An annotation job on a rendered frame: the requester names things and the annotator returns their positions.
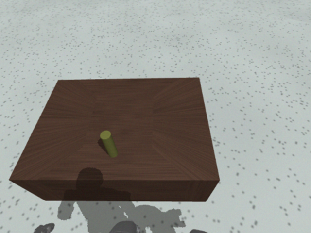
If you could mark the left robot hand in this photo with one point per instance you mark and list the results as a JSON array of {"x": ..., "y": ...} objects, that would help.
[{"x": 47, "y": 228}]

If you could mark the can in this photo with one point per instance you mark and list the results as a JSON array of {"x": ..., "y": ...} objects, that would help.
[{"x": 109, "y": 144}]

